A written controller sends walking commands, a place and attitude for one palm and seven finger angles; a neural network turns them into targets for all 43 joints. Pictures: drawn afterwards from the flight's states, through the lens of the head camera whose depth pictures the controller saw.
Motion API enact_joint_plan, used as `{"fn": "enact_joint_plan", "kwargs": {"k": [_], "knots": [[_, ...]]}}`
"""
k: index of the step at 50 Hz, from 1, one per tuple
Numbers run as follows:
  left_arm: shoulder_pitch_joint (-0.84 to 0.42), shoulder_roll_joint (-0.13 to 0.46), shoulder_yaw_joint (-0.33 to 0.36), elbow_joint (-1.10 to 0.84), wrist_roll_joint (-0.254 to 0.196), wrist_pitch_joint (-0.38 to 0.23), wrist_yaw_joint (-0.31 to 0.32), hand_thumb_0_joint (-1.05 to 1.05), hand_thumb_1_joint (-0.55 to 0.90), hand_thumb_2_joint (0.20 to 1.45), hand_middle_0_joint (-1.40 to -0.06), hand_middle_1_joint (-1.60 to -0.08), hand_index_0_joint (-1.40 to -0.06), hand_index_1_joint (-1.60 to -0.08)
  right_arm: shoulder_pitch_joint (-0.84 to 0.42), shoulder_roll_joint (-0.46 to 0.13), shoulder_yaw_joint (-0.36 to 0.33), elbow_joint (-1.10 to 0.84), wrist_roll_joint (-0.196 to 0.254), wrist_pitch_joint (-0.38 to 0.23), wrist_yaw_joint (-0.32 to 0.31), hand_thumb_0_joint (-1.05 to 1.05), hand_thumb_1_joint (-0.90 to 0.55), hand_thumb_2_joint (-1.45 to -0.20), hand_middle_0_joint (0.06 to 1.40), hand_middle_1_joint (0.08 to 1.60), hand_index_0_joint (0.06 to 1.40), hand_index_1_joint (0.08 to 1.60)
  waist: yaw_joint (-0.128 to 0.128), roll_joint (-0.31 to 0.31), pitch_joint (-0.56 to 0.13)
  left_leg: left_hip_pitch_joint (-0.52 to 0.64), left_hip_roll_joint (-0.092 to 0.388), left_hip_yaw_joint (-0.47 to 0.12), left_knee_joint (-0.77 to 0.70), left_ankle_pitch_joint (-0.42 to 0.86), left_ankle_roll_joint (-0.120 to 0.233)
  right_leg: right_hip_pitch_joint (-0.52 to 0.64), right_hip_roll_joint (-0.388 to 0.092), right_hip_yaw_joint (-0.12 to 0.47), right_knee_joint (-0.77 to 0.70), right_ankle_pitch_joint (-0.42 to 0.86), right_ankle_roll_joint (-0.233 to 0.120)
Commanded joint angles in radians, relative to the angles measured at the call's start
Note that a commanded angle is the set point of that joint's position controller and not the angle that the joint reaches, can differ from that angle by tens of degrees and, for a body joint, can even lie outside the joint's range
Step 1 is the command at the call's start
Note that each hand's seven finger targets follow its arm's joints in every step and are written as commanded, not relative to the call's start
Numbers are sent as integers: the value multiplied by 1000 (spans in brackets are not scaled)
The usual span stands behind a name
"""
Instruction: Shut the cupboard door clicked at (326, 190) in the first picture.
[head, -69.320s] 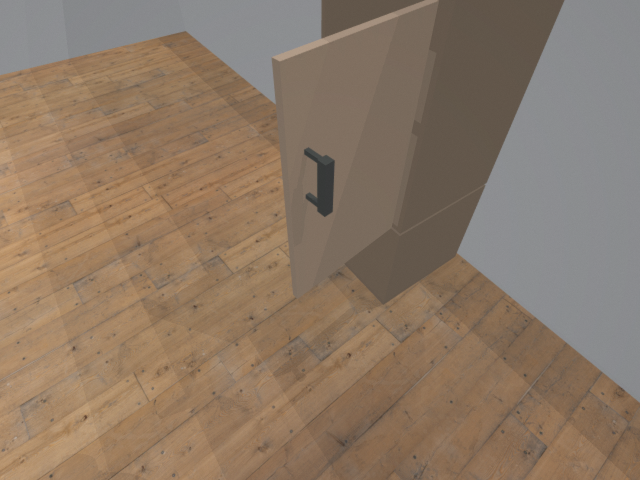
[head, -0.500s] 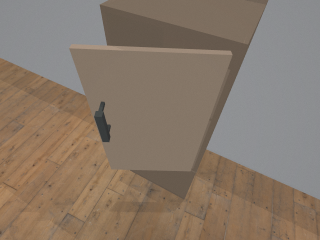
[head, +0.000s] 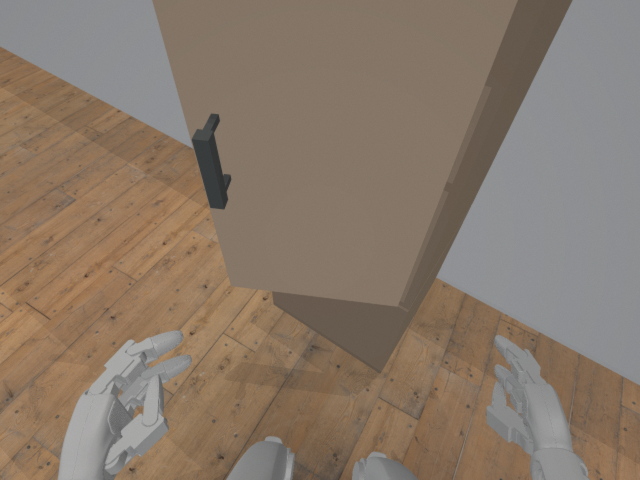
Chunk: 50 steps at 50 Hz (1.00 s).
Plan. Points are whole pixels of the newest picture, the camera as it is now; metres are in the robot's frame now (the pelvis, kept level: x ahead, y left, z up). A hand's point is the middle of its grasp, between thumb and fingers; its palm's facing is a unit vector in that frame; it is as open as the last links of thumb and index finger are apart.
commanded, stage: raise the hand and make a fist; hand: left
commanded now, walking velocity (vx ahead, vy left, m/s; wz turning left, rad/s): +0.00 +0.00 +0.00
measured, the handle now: (216, 162) +0.48 +0.20 +0.12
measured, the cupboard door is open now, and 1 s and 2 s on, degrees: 27 27 27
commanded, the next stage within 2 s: bring the fist close to the handle in 1.44 s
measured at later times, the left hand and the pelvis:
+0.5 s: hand (159, 348) +0.23 +0.20 +0.08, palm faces -0.02 -1.00 -0.04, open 3.6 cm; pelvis +0.02 +0.02 +0.02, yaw -1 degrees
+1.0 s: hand (125, 312) +0.25 +0.23 +0.12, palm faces +0.00 -1.00 -0.05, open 3.1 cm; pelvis +0.03 +0.04 +0.04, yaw +0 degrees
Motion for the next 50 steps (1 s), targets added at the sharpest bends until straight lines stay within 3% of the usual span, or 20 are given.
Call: {"fn": "enact_joint_plan", "kwargs": {"k": [1,3,6,8,9,11,14,16,20,23,25,30,37,39,45,50], "knots": [[-245,106,0,-377,-20,-174,-30,0,900,900,-640,-780,-640,-780,6,-91,-2,-81,0,-72,-24,0,-900,-900,200,300,200,300,-105,79,-130,27,13,-51,-68,76,19,70,-46,288,-313,-42,87],[-206,112,-11,-317,-26,-120,-75,0,900,900,-677,-820,-677,-820,16,-100,3,-76,7,-70,-32,0,-900,-900,200,300,200,300,-101,68,-132,21,15,-51,-77,81,21,90,-46,276,-321,-31,95],[-117,144,41,-271,-38,16,-121,0,900,900,-732,-880,-732,-880,16,-92,4,-95,24,-42,-42,0,-900,-900,200,300,200,300,-55,43,-185,25,13,-46,-107,131,21,205,-63,291,-346,48,116],[-85,166,105,-283,-54,95,-107,0,900,900,-768,-920,-768,-920,11,-79,5,-114,28,-18,-47,0,-900,-900,200,300,200,300,-24,15,-206,37,12,-42,-142,157,16,281,-70,288,-362,86,122],[-83,179,138,-281,-54,117,-89,0,900,900,-787,-940,-787,-940,-2,-72,10,-113,26,-10,-49,0,-900,-900,200,300,200,300,-8,32,-205,51,11,-47,-155,181,16,295,-63,272,-352,117,116],[-69,149,148,-325,-67,123,-56,0,900,900,-823,-980,-823,-980,1,-56,9,-121,19,-3,-49,0,-900,-900,200,300,200,300,-2,-1,-222,80,11,-51,-182,218,8,326,-63,242,-341,211,119],[-91,130,131,-330,-54,81,-15,0,900,900,-878,-1040,-878,-1040,-1,-56,17,-111,6,-2,-47,0,-900,-900,200,300,200,300,-11,-5,-171,98,16,-59,-207,235,8,288,-45,195,-314,244,104],[-66,100,88,-321,-47,44,-19,0,900,900,-915,-1080,-915,-1080,18,-65,11,-108,2,-8,-42,0,-900,-900,200,300,200,300,-23,10,-165,126,16,-64,-226,242,6,252,-35,156,-290,247,92],[-53,115,80,-324,-44,17,-35,0,900,900,-988,-1160,-988,-1160,38,-83,3,-112,1,-10,-42,0,-900,-900,200,300,200,300,-28,6,-191,159,15,-62,-234,259,10,237,-27,139,-280,254,86],[-66,124,80,-343,-45,25,-37,0,900,900,-1043,-1220,-1043,-1220,44,-91,4,-123,6,-2,-45,0,-900,-900,200,300,200,300,-27,37,-162,183,15,-62,-267,234,8,219,-18,118,-295,199,76],[-84,143,96,-391,-45,27,-21,0,900,900,-1080,-1260,-1080,-1260,46,-92,5,-128,5,0,-48,0,-900,-900,200,300,200,300,-19,73,-194,225,16,-66,-283,265,6,233,-12,100,-281,231,68],[-88,127,79,-402,-37,47,0,0,900,900,-1172,-1360,-1172,-1360,58,-94,11,-134,5,17,-46,0,-900,-900,200,300,200,300,-27,94,-168,278,23,-79,-315,316,-7,233,-1,70,-281,277,63],[-123,131,73,-376,-31,107,-17,0,900,900,-1300,-1500,-1300,-1500,67,-103,21,-150,10,36,-41,0,-900,-900,200,300,200,300,-38,83,-123,312,30,-95,-354,303,-20,233,7,56,-314,266,63],[-153,161,100,-380,-35,119,-18,0,900,900,-1300,-1500,-1300,-1500,63,-106,26,-152,9,37,-44,0,-900,-900,200,300,200,300,-34,86,-123,318,29,-96,-363,292,-18,251,8,60,-323,264,59],[-205,167,116,-386,-54,135,-35,0,900,900,-1300,-1500,-1300,-1500,62,-101,36,-144,12,28,-44,0,-900,-900,200,300,200,300,-30,95,-148,358,27,-94,-378,332,-24,296,6,61,-343,303,59],[-242,170,120,-348,-61,165,-54,0,900,900,-1300,-1500,-1300,-1500,54,-107,39,-133,18,21,-46,0,-900,-900,200,300,200,300,-35,79,-108,353,26,-94,-402,290,-20,308,4,65,-375,275,60]]}}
